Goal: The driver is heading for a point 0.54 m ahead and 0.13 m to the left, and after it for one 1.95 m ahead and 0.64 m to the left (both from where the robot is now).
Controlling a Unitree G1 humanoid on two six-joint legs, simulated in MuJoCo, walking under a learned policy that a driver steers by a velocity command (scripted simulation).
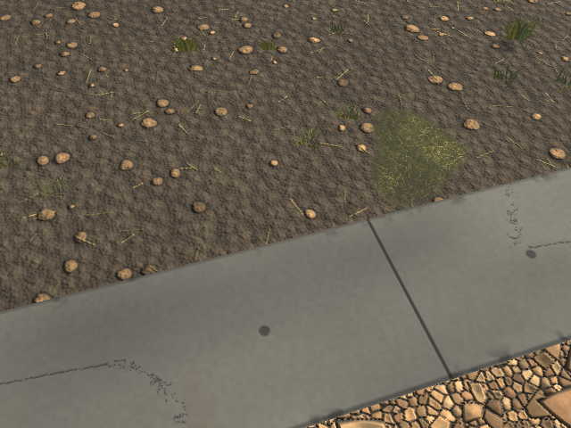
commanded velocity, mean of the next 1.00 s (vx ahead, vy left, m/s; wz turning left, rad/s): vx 0.43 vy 0.00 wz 0.28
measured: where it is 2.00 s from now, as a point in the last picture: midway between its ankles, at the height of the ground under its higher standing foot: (304, 365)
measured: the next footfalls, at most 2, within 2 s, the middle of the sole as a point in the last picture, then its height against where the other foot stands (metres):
right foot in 0.48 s outside the picture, level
left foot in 0.96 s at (244, 344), level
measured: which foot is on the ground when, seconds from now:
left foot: down 0.00-0.48, up 0.50-0.94, down 0.96-1.00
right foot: up 0.00-0.46, down 0.48-1.00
